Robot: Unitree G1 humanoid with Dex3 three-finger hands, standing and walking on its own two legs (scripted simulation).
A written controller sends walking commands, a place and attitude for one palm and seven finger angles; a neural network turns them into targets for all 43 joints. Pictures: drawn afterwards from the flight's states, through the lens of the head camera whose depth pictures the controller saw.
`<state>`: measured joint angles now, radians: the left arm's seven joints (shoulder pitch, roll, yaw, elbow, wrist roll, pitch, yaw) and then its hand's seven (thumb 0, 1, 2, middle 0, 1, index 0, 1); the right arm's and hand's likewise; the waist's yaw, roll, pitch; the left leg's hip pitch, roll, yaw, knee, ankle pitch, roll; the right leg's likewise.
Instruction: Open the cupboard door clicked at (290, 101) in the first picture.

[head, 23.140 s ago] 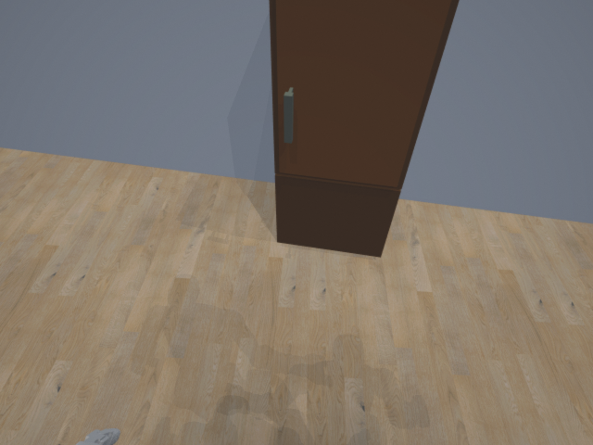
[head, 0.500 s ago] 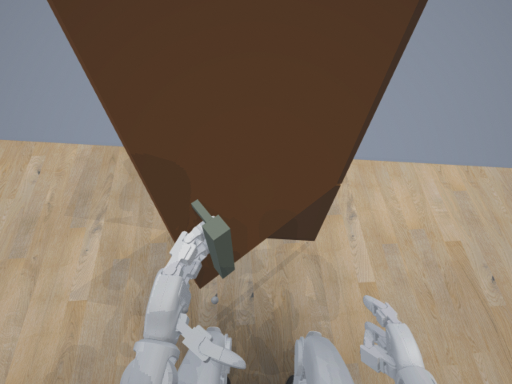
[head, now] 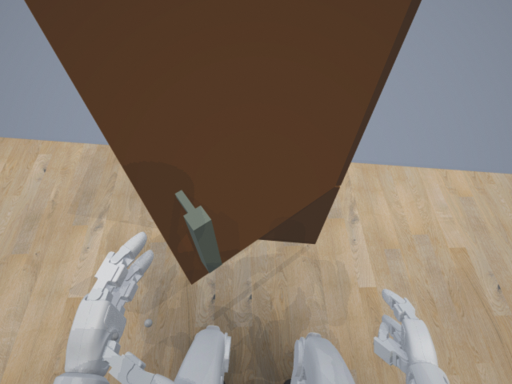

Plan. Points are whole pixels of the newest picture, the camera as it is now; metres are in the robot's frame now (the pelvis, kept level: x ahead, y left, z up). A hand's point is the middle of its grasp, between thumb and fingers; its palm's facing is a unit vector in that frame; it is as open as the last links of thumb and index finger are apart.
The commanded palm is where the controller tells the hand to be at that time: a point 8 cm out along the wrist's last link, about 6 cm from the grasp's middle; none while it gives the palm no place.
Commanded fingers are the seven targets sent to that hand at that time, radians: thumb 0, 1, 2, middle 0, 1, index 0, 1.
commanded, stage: slide the hand sideways off the handle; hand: left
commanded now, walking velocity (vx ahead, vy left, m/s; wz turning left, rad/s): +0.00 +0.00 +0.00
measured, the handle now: (198, 233) +0.32 +0.11 +0.05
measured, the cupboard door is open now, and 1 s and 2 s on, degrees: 41 41 41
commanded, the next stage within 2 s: draw the hand back to the body in 0.08 s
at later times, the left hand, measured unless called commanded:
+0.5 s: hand (90, 322) +0.18 +0.19 +0.12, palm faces +0.01 -1.00 -0.06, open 16.3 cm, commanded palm +0.15 +0.25 +0.12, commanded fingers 0.00 -0.50 0.30 -0.15 -0.30 -0.15 -0.30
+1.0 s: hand out of the picture +0.20 +0.26 +0.20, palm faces +0.29 -0.87 -0.40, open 13.7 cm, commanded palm +0.17 +0.30 +0.24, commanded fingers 0.00 0.27 0.63 -0.18 -0.30 -0.18 -0.30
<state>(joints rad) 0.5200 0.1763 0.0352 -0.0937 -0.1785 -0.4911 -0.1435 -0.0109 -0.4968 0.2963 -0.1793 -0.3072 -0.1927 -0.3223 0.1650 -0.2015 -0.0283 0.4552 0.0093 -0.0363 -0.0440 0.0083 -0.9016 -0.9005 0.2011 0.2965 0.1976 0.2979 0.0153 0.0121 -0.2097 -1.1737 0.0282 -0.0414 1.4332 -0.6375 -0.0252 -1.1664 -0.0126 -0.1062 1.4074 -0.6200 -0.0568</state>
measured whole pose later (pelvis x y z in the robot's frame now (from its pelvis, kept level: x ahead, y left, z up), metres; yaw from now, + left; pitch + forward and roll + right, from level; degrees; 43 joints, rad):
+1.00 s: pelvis +0.03 +0.04 +0.11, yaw +0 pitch +5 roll -2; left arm 0.67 0.33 0.13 -0.44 -0.05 0.04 0.16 -0.01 -0.06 0.49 -0.17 -0.30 -0.17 -0.30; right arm 0.31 -0.22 0.05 0.44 0.04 -0.05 -0.13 0.01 -0.90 -0.90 0.20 0.30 0.20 0.30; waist 0.04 0.08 -0.15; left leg -0.48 0.00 0.00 0.86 -0.46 0.03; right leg -0.47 -0.02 -0.06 0.81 -0.43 0.01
